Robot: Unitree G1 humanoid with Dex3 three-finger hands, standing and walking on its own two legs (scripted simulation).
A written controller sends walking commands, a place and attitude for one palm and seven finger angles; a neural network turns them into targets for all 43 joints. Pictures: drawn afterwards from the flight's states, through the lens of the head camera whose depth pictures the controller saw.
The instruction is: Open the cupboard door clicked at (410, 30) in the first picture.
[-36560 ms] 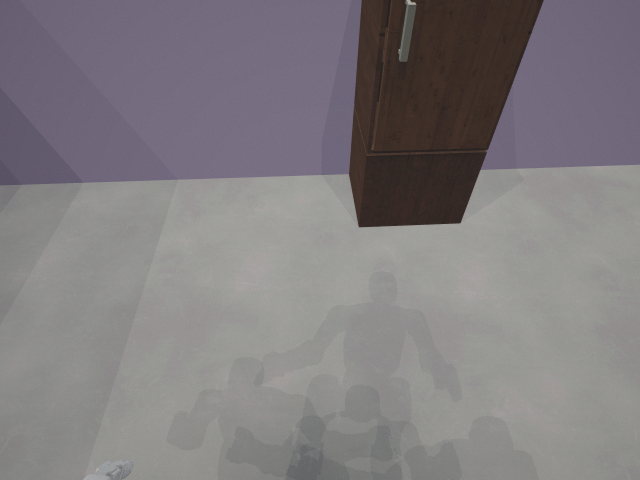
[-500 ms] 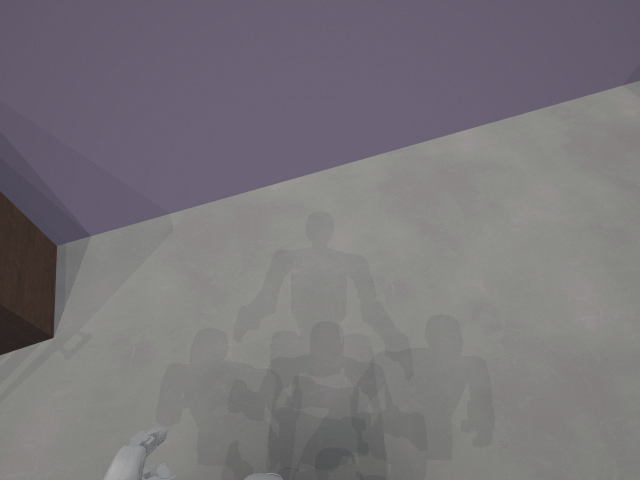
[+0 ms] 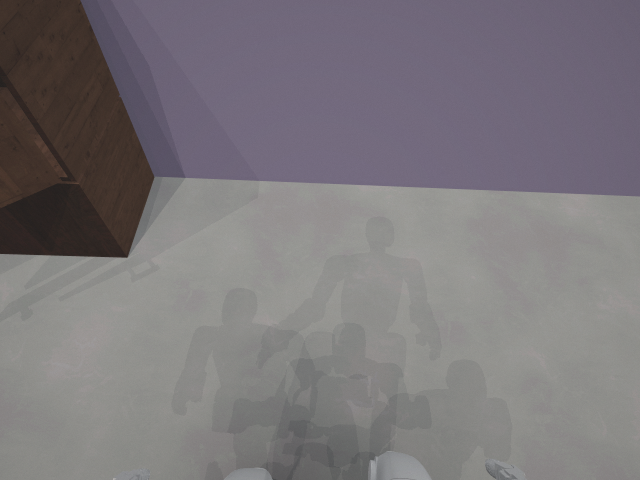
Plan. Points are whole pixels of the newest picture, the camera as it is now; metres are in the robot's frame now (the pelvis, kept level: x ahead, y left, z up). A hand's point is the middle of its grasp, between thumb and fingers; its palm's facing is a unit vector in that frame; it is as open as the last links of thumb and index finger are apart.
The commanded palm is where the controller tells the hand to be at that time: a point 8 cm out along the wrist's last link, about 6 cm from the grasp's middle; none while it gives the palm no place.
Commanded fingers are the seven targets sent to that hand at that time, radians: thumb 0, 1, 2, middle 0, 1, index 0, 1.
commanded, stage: turn to face it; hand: left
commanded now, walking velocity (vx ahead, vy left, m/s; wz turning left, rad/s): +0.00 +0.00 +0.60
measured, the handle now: out of the picture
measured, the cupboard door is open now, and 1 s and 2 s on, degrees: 41 41 41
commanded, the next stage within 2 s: take the last steps up to it in 1.10 s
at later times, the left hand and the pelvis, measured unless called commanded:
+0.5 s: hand out of the picture +0.04 +0.16 -0.16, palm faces +0.31 -0.92 -0.22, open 7.4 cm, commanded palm none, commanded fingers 0.00 0.90 0.90 -0.20 -0.30 -0.20 -0.30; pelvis +0.03 -0.04 +0.00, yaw +19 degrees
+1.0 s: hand out of the picture +0.02 +0.16 -0.15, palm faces +0.55 -0.78 -0.29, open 7.4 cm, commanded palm none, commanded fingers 0.00 0.90 0.90 -0.20 -0.30 -0.20 -0.30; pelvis +0.06 -0.06 +0.00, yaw +34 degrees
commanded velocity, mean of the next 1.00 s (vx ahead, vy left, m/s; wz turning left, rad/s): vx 0.00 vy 0.00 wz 0.52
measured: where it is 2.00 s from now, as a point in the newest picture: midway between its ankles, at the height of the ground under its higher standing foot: outside the picture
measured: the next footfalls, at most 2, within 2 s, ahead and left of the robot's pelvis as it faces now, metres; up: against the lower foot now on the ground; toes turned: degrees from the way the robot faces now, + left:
right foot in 0.22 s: +0.07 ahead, -0.17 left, +0.00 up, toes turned +5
left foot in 0.54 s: +0.03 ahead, +0.09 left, +0.00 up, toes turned +27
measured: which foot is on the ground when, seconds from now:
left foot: down 0.00-0.22, up 0.24-0.52, down 0.54-0.90, up 0.92-1.00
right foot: up 0.00-0.20, down 0.22-0.54, up 0.56-0.88, down 0.90-1.00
